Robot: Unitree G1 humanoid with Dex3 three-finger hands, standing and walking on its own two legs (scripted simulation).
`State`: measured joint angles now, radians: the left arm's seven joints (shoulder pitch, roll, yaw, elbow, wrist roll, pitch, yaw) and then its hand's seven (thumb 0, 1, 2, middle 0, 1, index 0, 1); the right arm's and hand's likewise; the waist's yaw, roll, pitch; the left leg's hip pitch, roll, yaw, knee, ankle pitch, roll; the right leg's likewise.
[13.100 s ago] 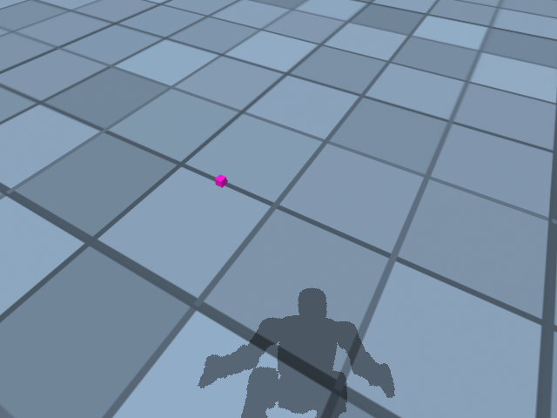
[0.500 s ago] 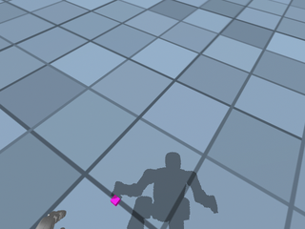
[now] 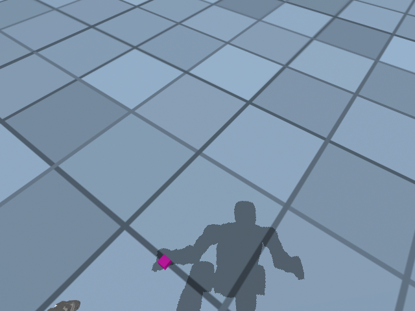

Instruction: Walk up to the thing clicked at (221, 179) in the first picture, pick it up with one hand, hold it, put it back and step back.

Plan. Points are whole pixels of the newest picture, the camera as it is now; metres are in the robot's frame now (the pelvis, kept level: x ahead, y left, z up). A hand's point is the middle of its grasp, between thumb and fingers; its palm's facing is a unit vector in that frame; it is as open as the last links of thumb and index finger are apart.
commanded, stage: walk up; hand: left
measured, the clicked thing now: (164, 262) +0.40 +0.21 -0.75
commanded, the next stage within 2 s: stand in 0.70 s
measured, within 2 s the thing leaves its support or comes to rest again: neither
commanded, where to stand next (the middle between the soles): +0.02 -0.03 m, yaw -1 degrees
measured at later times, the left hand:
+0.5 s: hand out of the picture +0.08 +0.25 -0.15, palm faces +0.00 -0.95 -0.32, open 7.4 cm
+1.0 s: hand out of the picture +0.08 +0.25 -0.14, palm faces +0.00 -0.94 -0.33, open 7.4 cm
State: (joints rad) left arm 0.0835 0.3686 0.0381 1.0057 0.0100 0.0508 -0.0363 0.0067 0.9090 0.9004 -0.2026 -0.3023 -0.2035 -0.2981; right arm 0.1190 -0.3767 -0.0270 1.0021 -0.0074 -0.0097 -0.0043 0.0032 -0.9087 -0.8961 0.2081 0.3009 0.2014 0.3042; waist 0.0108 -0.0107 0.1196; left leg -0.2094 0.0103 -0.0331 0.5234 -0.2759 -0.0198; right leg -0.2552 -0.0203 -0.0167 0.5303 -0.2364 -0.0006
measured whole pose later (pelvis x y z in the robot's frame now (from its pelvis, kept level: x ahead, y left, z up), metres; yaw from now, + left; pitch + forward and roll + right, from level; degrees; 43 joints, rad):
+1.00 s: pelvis +0.01 +0.00 +0.01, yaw +1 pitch -2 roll +0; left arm 0.12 0.34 0.01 1.11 0.00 -0.01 -0.03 0.01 0.91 0.90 -0.20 -0.30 -0.20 -0.30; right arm 0.15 -0.35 0.01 1.09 -0.02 -0.02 0.01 0.00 -0.91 -0.90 0.21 0.30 0.20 0.30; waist 0.00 0.02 0.05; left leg -0.12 0.02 -0.05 0.38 -0.22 -0.03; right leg -0.16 -0.01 -0.03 0.37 -0.18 0.00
